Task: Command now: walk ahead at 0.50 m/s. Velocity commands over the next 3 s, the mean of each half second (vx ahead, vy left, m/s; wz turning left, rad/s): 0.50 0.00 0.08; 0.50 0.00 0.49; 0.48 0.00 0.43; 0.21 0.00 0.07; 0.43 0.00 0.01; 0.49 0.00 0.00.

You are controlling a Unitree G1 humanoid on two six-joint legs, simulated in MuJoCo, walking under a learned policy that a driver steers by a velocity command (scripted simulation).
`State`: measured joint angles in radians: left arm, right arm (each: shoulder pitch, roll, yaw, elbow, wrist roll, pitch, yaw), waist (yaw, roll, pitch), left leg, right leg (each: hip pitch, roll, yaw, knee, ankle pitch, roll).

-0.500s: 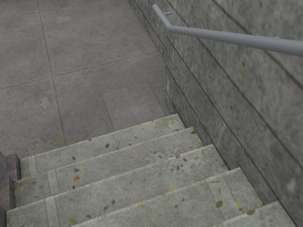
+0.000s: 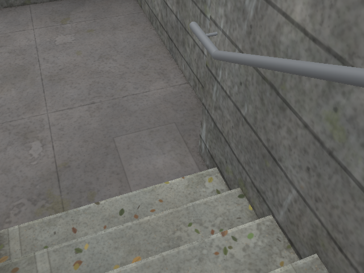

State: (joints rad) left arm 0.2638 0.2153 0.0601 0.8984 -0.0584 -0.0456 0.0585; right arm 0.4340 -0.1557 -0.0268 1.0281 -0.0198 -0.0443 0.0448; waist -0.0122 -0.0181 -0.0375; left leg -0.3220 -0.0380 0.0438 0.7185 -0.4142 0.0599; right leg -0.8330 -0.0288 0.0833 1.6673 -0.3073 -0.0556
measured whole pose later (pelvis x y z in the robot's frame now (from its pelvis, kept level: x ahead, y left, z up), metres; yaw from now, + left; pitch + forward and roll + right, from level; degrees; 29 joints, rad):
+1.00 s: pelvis +0.55 +0.03 -0.30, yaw +18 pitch +1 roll -2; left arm 0.40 0.25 0.07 0.96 -0.01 -0.05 0.05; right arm 0.08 -0.24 -0.06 0.72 0.02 -0.02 0.05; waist 0.06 0.02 0.03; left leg -0.40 -0.02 0.00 0.53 -0.09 0.09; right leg -0.33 -0.18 -0.12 1.64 -0.83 0.07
